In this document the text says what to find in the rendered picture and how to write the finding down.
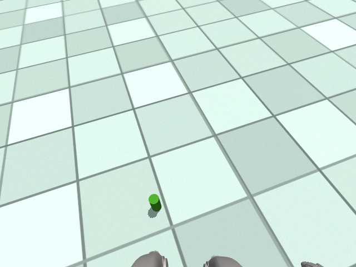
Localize can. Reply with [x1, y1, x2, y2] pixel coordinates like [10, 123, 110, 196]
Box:
[149, 194, 161, 211]

